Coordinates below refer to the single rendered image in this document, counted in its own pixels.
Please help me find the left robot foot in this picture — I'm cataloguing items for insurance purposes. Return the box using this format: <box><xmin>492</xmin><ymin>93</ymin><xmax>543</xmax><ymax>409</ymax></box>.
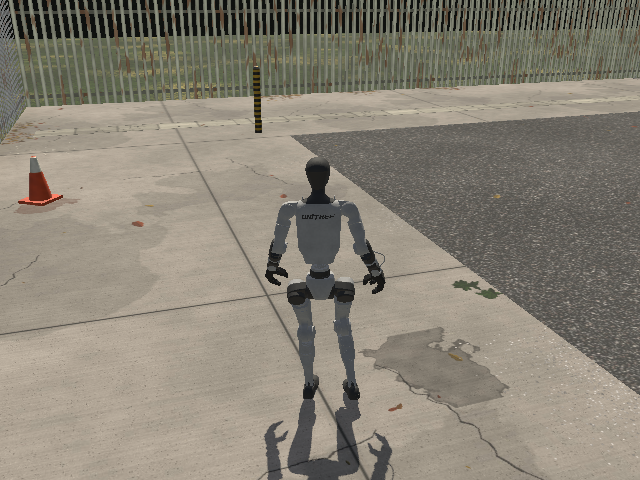
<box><xmin>303</xmin><ymin>374</ymin><xmax>319</xmax><ymax>399</ymax></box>

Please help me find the robot right forearm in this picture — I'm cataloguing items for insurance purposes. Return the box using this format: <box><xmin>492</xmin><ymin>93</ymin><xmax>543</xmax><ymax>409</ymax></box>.
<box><xmin>360</xmin><ymin>239</ymin><xmax>382</xmax><ymax>277</ymax></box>

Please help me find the right robot hand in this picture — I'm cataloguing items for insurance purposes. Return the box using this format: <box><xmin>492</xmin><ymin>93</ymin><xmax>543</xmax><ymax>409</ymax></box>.
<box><xmin>363</xmin><ymin>270</ymin><xmax>386</xmax><ymax>294</ymax></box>

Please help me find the right robot foot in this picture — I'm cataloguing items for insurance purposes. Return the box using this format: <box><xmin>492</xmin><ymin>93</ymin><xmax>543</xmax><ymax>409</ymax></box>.
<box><xmin>342</xmin><ymin>379</ymin><xmax>360</xmax><ymax>400</ymax></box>

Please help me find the robot foot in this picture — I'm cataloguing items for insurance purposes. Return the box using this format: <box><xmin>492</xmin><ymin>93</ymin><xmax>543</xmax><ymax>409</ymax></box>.
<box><xmin>342</xmin><ymin>379</ymin><xmax>360</xmax><ymax>400</ymax></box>
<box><xmin>303</xmin><ymin>374</ymin><xmax>319</xmax><ymax>399</ymax></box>

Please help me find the left robot upper arm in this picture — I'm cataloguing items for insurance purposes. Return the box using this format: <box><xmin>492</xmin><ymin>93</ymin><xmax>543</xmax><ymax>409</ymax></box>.
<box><xmin>271</xmin><ymin>201</ymin><xmax>298</xmax><ymax>254</ymax></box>

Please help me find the robot left forearm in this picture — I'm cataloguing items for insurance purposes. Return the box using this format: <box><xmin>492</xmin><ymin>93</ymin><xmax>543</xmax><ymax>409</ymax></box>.
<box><xmin>267</xmin><ymin>239</ymin><xmax>282</xmax><ymax>271</ymax></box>

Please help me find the right robot upper arm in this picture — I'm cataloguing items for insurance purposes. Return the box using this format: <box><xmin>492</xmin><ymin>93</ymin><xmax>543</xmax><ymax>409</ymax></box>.
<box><xmin>339</xmin><ymin>200</ymin><xmax>370</xmax><ymax>256</ymax></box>

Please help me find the left robot hand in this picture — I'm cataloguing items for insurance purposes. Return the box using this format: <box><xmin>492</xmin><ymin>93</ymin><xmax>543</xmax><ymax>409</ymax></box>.
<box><xmin>265</xmin><ymin>267</ymin><xmax>288</xmax><ymax>286</ymax></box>

